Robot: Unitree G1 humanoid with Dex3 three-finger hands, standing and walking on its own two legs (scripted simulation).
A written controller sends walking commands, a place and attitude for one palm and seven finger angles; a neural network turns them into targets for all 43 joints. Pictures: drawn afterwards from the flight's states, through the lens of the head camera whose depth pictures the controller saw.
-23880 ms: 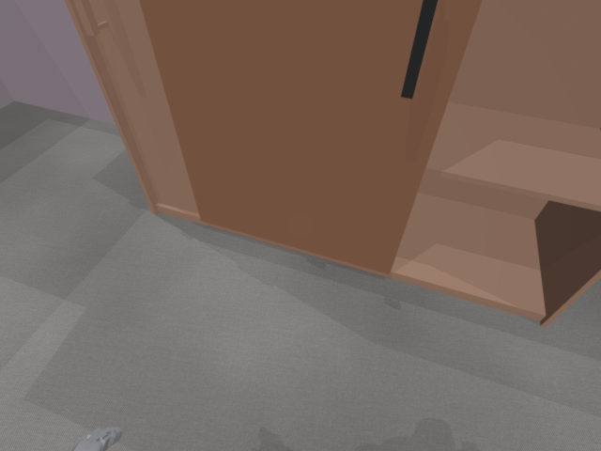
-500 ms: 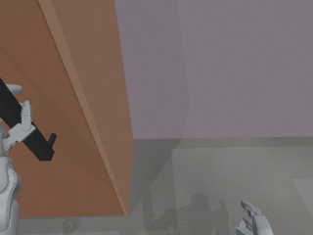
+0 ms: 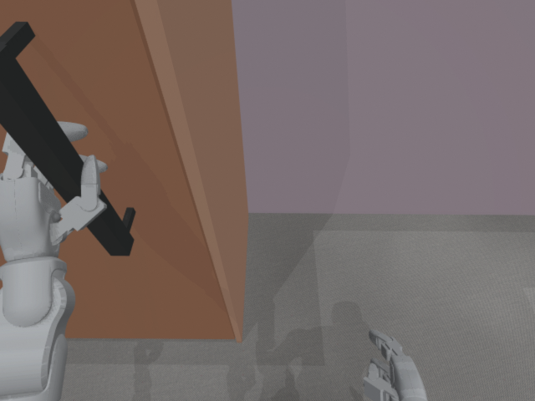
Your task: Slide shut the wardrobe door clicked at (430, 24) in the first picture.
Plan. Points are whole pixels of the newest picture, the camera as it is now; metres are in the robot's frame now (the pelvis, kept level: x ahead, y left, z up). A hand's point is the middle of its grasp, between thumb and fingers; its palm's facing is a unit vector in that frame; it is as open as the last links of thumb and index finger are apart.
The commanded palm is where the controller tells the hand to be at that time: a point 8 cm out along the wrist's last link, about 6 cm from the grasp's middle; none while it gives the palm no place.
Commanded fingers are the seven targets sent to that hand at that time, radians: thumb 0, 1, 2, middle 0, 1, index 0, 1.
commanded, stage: stop walking and hold the door there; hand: left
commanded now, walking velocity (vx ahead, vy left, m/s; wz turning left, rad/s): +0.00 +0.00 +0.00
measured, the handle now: (82, 166) +0.33 +0.24 +0.20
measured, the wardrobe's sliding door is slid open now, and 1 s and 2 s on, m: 0.00 0.00 0.00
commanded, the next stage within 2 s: loosen the grip on the handle in 0.56 s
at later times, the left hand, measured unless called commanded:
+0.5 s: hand (96, 195) +0.29 +0.21 +0.19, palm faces +0.39 -0.90 -0.18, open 6.3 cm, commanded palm +0.25 +0.25 +0.19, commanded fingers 0.00 0.90 0.90 -0.45 -1.40 -0.45 -1.40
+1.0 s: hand (88, 193) +0.29 +0.22 +0.19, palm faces +0.52 -0.84 -0.15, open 12.2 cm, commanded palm +0.24 +0.25 +0.20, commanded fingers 0.00 -0.55 0.20 -0.34 -1.27 -0.34 -1.27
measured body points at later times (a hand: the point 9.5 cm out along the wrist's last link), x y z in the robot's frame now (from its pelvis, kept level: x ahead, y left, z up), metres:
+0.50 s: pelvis +0.00 -0.02 +0.01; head +0.00 -0.02 +0.46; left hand +0.27 +0.26 +0.20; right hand +0.15 -0.26 -0.08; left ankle +0.01 +0.04 -0.74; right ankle -0.03 -0.12 -0.74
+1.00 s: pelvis -0.03 -0.06 -0.01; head -0.04 -0.08 +0.44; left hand +0.26 +0.26 +0.20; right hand +0.16 -0.29 -0.08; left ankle +0.01 +0.04 -0.74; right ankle -0.03 -0.12 -0.74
